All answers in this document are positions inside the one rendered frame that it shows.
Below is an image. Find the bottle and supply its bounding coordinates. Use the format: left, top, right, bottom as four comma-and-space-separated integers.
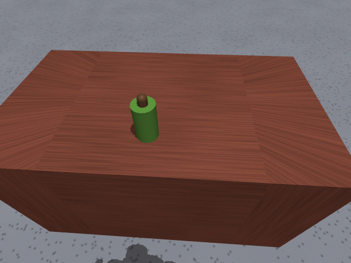
130, 94, 159, 143

